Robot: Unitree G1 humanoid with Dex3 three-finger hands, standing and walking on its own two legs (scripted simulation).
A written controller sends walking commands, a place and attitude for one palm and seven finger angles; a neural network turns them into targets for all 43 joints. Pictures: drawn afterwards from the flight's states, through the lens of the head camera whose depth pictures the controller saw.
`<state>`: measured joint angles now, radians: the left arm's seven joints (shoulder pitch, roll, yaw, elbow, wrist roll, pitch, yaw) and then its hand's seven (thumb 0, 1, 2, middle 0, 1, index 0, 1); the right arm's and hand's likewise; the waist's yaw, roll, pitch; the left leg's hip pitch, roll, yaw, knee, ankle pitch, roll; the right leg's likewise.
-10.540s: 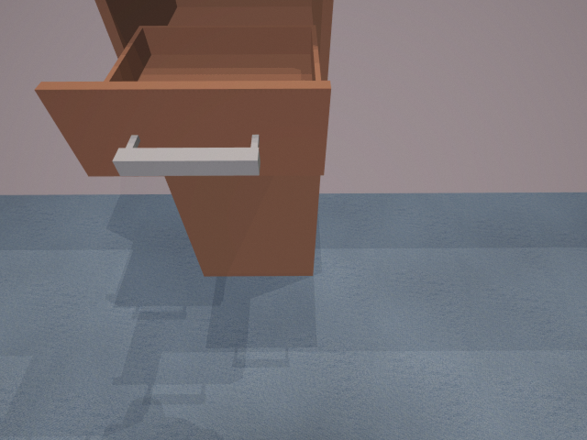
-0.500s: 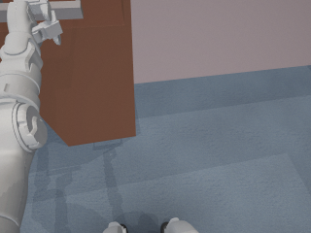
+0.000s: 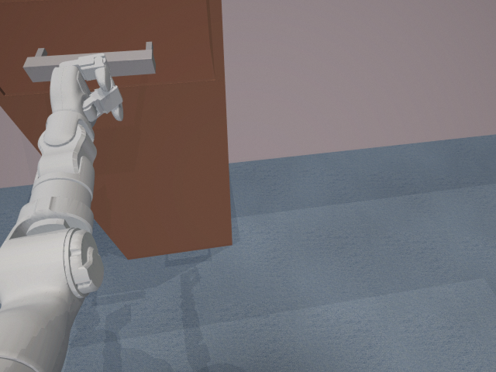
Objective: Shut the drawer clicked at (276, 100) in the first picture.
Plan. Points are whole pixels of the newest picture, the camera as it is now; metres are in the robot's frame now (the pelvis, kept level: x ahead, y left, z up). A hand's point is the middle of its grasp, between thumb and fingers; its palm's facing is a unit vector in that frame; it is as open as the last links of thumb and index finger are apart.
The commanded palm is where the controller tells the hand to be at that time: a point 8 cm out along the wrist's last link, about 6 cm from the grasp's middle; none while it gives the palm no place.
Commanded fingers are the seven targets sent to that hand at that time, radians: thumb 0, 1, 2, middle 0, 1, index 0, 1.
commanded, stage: draw the hand back to the body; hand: left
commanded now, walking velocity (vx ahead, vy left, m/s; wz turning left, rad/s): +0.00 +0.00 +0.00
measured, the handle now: (95, 57) +0.60 +0.22 +0.17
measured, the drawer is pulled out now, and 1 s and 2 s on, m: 0.00 0.00 0.00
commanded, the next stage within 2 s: step back with the hand held close in 1.46 s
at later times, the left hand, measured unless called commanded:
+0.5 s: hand (78, 151) +0.39 +0.19 +0.17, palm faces +0.11 -0.99 -0.01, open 3.3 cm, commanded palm +0.35 +0.24 +0.18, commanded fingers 0.00 0.90 0.90 -1.40 -1.60 -1.40 -1.60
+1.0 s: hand (17, 252) +0.25 +0.22 +0.18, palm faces +0.35 -0.89 -0.28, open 3.2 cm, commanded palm +0.20 +0.26 +0.19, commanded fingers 0.00 0.90 0.90 -1.40 -1.60 -1.40 -1.60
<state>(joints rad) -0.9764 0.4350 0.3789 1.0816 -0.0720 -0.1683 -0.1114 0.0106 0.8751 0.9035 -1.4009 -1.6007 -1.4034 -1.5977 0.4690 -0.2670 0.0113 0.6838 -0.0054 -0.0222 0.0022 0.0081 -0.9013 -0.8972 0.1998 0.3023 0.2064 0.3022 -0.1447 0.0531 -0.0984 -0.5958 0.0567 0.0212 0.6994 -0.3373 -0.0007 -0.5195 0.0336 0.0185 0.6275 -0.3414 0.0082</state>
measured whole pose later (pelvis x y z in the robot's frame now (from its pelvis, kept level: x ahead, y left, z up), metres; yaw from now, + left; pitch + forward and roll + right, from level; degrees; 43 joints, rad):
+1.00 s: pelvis +0.00 -0.01 +0.02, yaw +2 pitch -4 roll +0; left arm 0.13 0.30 0.20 -0.15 -0.07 -0.09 0.07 0.01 0.89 0.90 -1.41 -1.60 -1.41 -1.60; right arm 0.18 -0.23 0.05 0.65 0.00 -0.04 -0.07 0.01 -0.90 -0.90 0.20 0.30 0.21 0.30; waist 0.05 0.07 0.01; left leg -0.12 0.03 0.02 0.40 -0.22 -0.01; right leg -0.06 0.01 0.01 0.38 -0.25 0.00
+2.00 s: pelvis -0.05 +0.01 +0.02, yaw +0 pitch +0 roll -1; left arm 0.62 0.41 0.35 -0.54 -0.04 -0.19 0.11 0.01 0.88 0.90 -1.40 -1.60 -1.41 -1.60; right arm 0.19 -0.24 -0.02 0.54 0.01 0.02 -0.08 0.01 -0.90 -0.90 0.20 0.30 0.21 0.30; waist 0.00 0.03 0.02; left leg -0.29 0.01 0.06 0.47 -0.18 0.03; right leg -0.24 -0.01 0.05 0.44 -0.20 0.04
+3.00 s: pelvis -0.25 +0.02 +0.02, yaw +0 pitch +0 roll +0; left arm 0.61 0.45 0.40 -0.63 -0.03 -0.24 0.13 0.01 0.88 0.90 -1.41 -1.60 -1.41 -1.60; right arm 0.20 -0.17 0.01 0.58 -0.02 -0.14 -0.06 0.02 -0.90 -0.90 0.20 0.30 0.21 0.30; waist -0.02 -0.06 0.03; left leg -0.32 -0.01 0.04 0.48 -0.16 0.03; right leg -0.37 0.03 0.02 0.73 -0.42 0.02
